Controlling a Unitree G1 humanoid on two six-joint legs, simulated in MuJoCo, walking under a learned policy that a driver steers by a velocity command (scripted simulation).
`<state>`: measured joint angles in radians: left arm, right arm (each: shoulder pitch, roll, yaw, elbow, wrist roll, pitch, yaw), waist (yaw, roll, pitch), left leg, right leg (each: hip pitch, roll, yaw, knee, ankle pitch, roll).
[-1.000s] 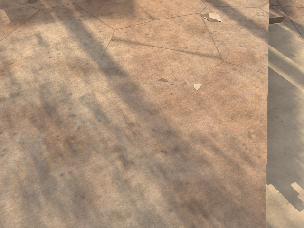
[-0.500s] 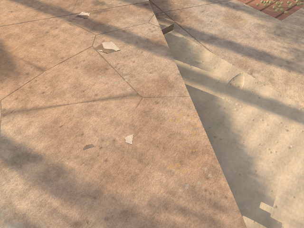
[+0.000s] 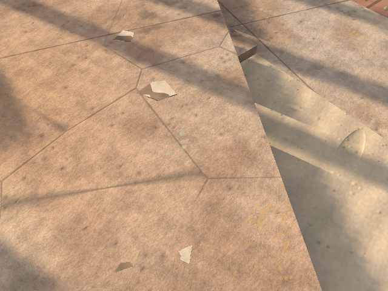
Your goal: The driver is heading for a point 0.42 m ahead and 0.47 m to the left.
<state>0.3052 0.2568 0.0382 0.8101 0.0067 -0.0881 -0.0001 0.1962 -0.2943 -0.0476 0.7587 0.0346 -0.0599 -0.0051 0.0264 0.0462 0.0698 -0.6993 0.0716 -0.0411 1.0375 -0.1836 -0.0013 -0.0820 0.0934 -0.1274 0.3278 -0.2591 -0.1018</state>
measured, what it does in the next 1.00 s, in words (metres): walks ahead, turning left: left foot, then right foot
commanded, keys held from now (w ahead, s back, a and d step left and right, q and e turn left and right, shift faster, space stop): q+shift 1.00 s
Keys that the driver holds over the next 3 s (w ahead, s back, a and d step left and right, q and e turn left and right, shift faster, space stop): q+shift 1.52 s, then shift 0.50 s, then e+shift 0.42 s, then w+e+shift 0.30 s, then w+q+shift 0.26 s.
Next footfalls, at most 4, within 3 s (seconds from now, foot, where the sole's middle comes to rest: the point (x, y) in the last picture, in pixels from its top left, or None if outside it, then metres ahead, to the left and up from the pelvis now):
0.16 left None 0.32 0.09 -0.78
0.62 right None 0.43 -0.07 -0.78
1.08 left None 0.19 0.07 -0.78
1.52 right None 0.40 0.05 -0.78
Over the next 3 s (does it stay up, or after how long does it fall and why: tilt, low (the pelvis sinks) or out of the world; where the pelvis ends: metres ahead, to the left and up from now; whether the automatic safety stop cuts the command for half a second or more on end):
stays up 0.35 0.24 -0.01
